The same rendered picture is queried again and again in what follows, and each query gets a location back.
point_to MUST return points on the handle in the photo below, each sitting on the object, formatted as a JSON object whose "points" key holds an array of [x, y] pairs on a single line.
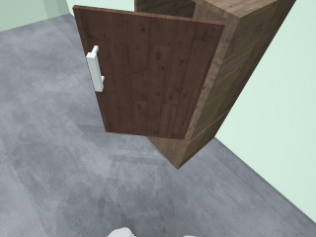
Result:
{"points": [[94, 67]]}

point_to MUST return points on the cupboard door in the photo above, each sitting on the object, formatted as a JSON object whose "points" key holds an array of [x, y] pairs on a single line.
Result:
{"points": [[154, 67]]}

